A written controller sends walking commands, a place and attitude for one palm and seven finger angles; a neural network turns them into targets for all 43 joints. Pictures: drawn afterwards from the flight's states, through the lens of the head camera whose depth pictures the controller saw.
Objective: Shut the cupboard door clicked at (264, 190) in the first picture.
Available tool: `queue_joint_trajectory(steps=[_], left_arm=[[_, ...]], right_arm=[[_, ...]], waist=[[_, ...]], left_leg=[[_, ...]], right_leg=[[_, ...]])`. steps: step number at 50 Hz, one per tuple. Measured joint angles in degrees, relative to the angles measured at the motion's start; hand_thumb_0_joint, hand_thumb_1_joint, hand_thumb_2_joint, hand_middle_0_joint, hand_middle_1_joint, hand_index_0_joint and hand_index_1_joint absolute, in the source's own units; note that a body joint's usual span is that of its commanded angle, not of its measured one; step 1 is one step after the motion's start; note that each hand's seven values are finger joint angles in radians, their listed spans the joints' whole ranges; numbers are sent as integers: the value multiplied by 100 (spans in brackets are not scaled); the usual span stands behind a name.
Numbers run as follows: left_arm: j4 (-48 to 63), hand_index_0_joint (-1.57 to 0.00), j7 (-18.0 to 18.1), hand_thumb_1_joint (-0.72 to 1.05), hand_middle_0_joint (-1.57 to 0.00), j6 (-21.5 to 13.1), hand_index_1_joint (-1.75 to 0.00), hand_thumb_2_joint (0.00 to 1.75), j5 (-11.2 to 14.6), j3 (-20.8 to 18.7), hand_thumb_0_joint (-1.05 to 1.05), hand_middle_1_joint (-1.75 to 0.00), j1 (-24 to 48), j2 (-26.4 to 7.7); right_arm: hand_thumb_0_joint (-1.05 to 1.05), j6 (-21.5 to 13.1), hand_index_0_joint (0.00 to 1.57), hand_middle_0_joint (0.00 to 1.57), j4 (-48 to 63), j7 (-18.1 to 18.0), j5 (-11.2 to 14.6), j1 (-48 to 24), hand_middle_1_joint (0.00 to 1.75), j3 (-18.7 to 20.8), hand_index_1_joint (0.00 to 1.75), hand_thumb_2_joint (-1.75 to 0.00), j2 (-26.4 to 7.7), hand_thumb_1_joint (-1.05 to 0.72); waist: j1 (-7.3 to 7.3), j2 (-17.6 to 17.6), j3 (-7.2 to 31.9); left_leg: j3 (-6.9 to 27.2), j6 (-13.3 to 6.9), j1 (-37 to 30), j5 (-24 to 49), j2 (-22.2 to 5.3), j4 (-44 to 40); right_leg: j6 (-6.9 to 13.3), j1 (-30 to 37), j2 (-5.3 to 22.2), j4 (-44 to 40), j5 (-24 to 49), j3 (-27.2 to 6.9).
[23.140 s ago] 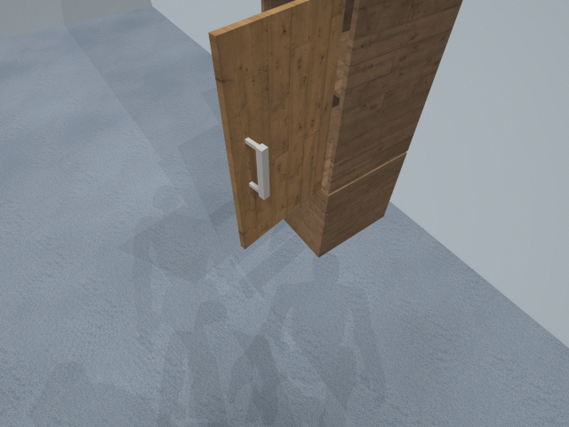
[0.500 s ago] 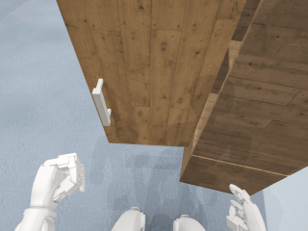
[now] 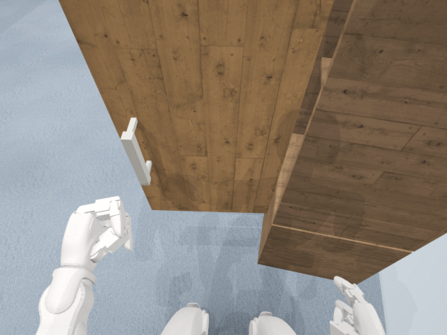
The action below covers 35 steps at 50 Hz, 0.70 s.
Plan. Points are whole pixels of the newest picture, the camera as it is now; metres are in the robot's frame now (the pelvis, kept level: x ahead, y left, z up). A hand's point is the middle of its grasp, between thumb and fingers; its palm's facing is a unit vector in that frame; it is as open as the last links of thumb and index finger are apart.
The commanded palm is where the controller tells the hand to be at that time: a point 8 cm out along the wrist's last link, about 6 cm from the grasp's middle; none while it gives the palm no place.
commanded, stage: bring the fist close to the handle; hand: left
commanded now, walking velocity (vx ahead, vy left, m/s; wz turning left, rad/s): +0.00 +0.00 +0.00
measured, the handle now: (139, 153) +0.44 +0.20 +0.05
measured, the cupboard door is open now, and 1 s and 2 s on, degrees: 100 100 83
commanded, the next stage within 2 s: push the door shut along its arc in 0.92 s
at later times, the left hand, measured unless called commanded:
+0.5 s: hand (146, 197) +0.34 +0.16 +0.05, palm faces +0.01 -1.00 -0.02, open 3.1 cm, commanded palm +0.32 +0.21 +0.05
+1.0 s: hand (147, 196) +0.34 +0.16 +0.05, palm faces +0.03 -1.00 -0.02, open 3.1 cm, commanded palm +0.32 +0.21 +0.05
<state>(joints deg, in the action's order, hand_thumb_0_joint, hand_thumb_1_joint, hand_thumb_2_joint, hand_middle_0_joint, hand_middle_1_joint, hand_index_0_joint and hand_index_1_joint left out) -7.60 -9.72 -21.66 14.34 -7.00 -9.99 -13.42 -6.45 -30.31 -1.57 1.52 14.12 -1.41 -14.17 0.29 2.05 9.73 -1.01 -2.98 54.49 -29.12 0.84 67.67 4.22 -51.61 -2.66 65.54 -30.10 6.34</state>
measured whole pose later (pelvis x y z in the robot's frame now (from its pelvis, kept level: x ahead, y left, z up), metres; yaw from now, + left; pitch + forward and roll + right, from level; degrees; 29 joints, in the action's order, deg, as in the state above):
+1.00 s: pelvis +0.00 +0.01 +0.01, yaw -1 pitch +16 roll -2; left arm -27.7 -3.3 -26.3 9.6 -5.2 9.7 -10.9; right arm -1.8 -34.0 -0.3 0.8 13.4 -0.8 -14.2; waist 1.4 1.5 8.4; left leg -2.4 -4.0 53.8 -27.7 1.4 65.0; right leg 3.2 -51.5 -2.1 63.6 -28.7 4.9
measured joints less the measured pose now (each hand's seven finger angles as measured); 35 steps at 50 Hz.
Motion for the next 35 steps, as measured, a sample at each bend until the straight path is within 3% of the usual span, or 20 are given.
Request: queue_joint_trajectory(steps=[17,35], left_arm=[[-1047,-130,380,90,-130,-76,-150,90,-290,177,2,-150,1285,169],[-1765,-130,695,90,-130,-304,-150,90,-512,239,2,-150,1874,338]], right_arm=[[1,150,20,20,-236,48,-47,-66,30,28,30,-90,0,-91],[1,441,20,20,-317,181,-87,7,30,70,30,-90,14,-91]], waist=[[80,-28,-76],[117,-50,-89]], left_leg=[[-96,-63,-3,64,38,-145],[-192,-111,-112,108,50,-298]], right_leg=[[-65,-38,38,-90,61,-101],[-121,30,47,-205,119,-207]])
